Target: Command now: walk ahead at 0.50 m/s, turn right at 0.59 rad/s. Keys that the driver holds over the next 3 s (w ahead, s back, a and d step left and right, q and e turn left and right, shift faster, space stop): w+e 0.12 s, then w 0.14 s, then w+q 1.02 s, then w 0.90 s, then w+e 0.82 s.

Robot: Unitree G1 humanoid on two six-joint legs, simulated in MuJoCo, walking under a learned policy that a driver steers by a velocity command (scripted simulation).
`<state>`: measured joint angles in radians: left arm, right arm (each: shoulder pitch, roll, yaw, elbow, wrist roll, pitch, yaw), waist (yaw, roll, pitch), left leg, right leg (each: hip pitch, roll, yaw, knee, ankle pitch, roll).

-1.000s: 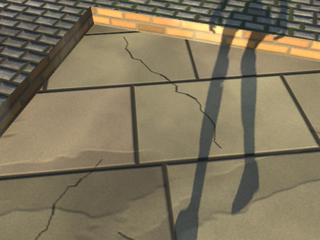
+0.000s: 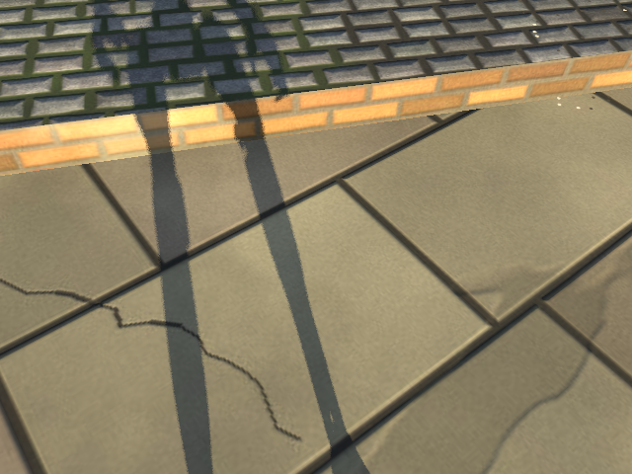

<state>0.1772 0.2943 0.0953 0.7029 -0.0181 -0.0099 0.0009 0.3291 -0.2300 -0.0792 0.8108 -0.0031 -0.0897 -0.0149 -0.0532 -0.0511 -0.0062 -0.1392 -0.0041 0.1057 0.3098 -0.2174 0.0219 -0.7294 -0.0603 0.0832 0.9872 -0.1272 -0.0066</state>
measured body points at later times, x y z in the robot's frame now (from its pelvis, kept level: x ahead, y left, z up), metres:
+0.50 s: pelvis +0.27 -0.08 +0.00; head +0.29 -0.09 +0.45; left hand +0.37 +0.17 -0.12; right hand +0.37 -0.37 -0.12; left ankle +0.39 +0.08 -0.66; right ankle +0.24 -0.15 -0.75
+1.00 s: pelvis +0.56 -0.03 +0.00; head +0.60 -0.02 +0.45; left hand +0.69 +0.26 -0.10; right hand +0.69 -0.29 -0.12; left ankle +0.57 +0.03 -0.75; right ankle +0.64 -0.21 -0.67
